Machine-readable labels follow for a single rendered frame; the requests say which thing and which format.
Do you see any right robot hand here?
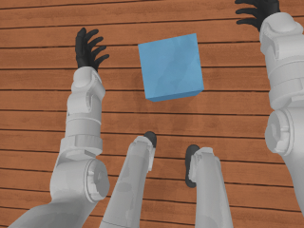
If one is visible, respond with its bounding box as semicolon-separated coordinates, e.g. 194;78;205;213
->
235;0;281;32

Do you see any robot right upper arm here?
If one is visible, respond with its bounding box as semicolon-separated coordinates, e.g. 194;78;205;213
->
264;106;304;217

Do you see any robot left shin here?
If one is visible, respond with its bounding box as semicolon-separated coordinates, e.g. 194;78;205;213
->
127;136;152;153

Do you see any robot left upper arm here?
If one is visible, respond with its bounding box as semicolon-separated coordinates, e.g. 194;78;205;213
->
8;158;110;228

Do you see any carton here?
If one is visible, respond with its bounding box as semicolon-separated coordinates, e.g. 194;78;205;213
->
138;33;204;103

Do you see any robot shin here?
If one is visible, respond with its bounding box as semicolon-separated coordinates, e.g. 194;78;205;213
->
188;146;221;182
127;136;152;153

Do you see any right robot forearm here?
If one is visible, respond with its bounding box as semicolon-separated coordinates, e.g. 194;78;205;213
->
259;12;304;110

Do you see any robot right shin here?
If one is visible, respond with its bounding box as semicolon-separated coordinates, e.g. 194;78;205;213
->
188;146;221;182

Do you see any left robot forearm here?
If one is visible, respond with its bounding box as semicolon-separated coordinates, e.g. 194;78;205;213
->
49;66;105;195

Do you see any left robot hand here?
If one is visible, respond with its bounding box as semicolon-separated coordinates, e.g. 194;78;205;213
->
75;28;109;72

